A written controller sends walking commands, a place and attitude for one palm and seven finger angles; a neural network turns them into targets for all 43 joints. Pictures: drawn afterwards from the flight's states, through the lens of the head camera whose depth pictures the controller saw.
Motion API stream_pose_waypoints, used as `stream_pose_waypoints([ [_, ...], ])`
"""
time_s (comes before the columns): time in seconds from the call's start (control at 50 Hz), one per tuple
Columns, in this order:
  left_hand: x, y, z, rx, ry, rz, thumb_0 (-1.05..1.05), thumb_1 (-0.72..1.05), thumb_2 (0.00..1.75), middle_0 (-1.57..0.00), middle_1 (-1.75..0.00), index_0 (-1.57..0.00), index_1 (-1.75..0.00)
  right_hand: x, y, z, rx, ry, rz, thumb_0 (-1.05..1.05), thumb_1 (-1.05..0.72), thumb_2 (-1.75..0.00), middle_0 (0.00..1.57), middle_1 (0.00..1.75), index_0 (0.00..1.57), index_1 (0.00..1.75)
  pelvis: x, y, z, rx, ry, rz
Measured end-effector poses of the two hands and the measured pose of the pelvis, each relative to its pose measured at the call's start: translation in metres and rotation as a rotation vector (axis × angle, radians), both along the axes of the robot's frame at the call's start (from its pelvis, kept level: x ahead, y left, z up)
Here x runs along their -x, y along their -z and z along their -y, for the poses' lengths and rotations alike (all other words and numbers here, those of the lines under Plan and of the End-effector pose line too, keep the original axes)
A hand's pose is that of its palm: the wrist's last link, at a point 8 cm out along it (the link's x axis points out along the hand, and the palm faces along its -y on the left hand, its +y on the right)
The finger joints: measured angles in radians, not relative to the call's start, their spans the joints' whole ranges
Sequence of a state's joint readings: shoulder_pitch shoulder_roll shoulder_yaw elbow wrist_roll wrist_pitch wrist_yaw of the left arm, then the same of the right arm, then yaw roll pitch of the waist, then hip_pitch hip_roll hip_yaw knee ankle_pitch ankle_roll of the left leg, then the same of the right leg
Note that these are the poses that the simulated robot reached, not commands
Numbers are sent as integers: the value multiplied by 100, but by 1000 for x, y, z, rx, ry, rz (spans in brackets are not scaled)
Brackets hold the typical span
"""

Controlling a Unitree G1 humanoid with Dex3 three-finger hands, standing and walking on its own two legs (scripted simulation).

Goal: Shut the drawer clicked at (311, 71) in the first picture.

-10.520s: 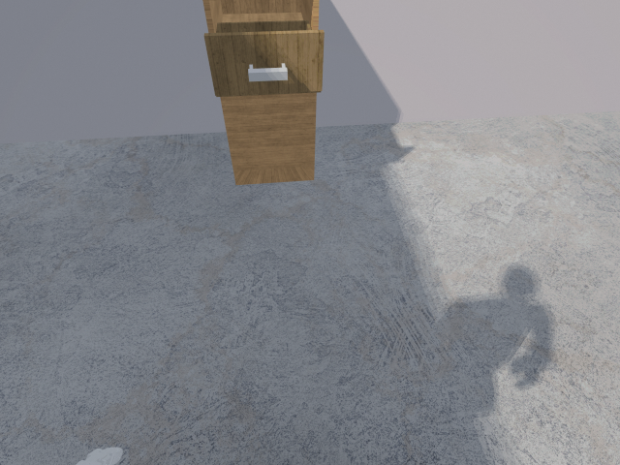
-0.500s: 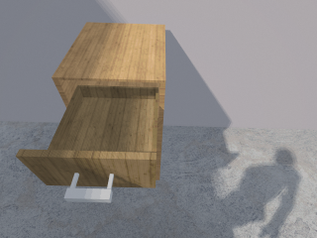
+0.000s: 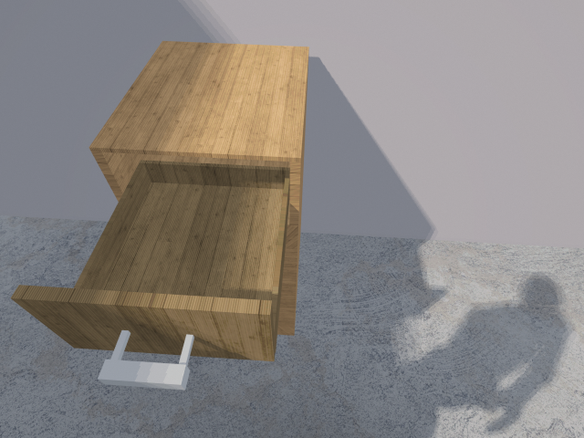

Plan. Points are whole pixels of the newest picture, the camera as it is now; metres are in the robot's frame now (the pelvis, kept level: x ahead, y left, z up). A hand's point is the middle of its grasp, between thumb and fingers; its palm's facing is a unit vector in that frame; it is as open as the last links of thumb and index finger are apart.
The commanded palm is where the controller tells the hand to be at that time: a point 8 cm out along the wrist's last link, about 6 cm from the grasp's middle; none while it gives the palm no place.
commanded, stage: come to a stop and stand still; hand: left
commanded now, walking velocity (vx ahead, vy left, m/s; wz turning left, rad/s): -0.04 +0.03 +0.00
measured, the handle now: (150, 357) +0.23 +0.22 -0.04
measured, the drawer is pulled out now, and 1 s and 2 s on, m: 0.30 0.30 0.29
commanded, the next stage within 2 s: look again from close up in 0.74 s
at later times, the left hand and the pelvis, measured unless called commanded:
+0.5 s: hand out of the picture +0.03 +0.20 -0.17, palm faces +0.01 -0.97 -0.24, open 7.4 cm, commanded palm none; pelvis -0.02 +0.01 +0.00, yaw +0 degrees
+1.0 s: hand out of the picture +0.00 +0.20 -0.17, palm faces +0.02 -0.98 -0.20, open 7.3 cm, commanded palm none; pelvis +0.00 +0.03 +0.00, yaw +0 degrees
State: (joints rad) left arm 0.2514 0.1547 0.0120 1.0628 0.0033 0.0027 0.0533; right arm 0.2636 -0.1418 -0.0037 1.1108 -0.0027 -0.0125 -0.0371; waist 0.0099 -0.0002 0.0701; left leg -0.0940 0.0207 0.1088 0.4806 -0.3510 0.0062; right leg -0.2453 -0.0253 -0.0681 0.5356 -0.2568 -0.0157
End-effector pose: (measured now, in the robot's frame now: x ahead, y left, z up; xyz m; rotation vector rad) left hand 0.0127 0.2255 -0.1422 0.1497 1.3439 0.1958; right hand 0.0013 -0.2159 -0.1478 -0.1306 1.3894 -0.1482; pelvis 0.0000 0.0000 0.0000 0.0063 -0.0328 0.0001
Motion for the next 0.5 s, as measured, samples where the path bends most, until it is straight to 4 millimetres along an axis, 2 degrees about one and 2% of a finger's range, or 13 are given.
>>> stream_pose_waypoints([
  [0.26,3,-11,-14,-51,60,51,0,92,89,-21,-30,-20,-30,-17,0,15,7,-31,107,1,-92,-89,20,30,20,30,19,2,-2,-3,-12,-22],
  [0.5,-13,-9,-19,-20,62,88,0,91,89,-21,-30,-20,-30,5,-3,-1,8,-30,50,0,-91,-89,20,30,20,30,16,-1,-15,8,-6,-22],
])
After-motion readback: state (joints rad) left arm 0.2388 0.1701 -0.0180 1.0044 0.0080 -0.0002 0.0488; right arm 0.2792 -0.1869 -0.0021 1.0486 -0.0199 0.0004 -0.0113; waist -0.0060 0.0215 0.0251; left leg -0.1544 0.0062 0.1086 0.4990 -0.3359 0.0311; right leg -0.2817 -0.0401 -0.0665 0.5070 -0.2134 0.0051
